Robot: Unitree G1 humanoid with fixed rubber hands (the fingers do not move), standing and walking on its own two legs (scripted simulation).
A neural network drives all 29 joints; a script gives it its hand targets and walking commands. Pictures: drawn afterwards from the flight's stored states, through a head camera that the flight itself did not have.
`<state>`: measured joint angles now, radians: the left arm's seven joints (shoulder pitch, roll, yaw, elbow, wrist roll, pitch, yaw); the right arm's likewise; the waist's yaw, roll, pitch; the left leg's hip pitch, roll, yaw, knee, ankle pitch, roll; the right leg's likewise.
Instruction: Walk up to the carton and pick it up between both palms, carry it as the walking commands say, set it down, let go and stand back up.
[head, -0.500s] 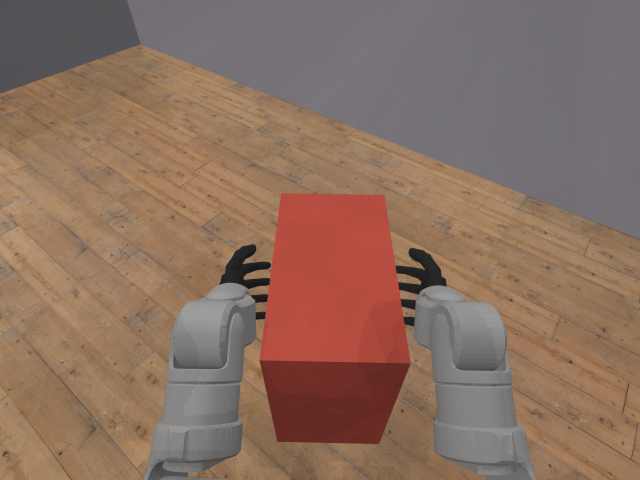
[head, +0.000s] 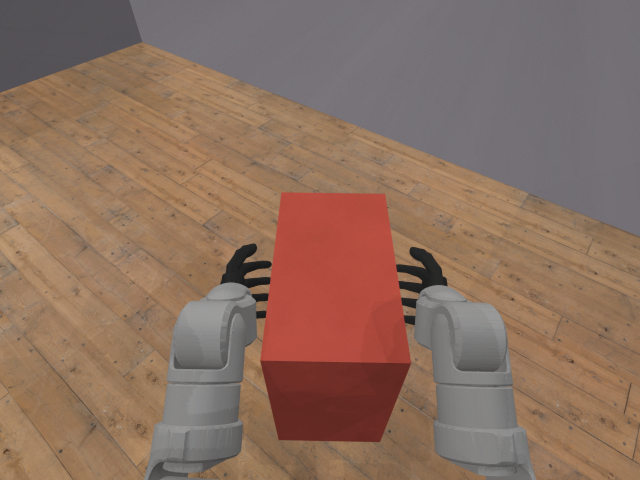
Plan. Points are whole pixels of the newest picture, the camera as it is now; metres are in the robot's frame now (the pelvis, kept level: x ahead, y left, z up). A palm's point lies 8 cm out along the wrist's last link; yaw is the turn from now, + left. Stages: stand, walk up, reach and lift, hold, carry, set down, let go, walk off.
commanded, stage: carry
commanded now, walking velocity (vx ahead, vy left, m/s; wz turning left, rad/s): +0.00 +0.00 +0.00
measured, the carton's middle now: (331, 318) +0.33 +0.00 +0.00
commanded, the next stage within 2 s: hold in 0.78 s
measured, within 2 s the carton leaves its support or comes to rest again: neither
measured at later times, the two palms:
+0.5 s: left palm (238, 299) +0.31 +0.11 +0.08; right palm (432, 302) +0.30 -0.12 +0.08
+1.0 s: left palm (245, 317) +0.31 +0.11 +0.04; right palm (430, 321) +0.30 -0.12 +0.05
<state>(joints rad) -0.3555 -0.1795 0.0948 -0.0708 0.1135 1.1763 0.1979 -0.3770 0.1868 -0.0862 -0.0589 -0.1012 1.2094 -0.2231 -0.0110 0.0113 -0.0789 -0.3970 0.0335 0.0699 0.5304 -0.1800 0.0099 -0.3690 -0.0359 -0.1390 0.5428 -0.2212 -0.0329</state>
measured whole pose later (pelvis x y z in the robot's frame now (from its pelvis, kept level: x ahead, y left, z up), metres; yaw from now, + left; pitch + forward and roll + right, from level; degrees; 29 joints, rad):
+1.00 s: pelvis +0.00 +0.01 +0.00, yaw -6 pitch -3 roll +0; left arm -0.33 -0.17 0.14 0.32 0.23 0.76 0.10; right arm -0.36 0.18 -0.09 0.33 -0.24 0.78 -0.15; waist 0.05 0.00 -0.01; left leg -0.24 0.00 -0.03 0.50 -0.20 0.00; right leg -0.25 0.01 -0.04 0.50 -0.20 -0.03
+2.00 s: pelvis -0.03 +0.01 -0.04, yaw -4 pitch +14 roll +0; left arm -0.55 -0.19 0.37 0.68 0.31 0.12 0.12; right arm -0.56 0.22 -0.34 0.71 -0.27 0.09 -0.16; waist -0.01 0.01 0.08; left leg -0.83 -0.03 -0.06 0.85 -0.27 -0.01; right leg -0.82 0.05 0.01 0.83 -0.27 -0.02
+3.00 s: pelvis -0.04 +0.01 -0.17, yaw -5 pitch +31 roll +0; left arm -0.84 -0.03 0.18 0.86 0.05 0.03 0.25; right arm -0.85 0.02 -0.14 0.87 -0.01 0.01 -0.27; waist -0.01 0.01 0.05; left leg -1.52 -0.05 -0.04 1.43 -0.45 -0.01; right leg -1.52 0.06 0.01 1.43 -0.46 -0.02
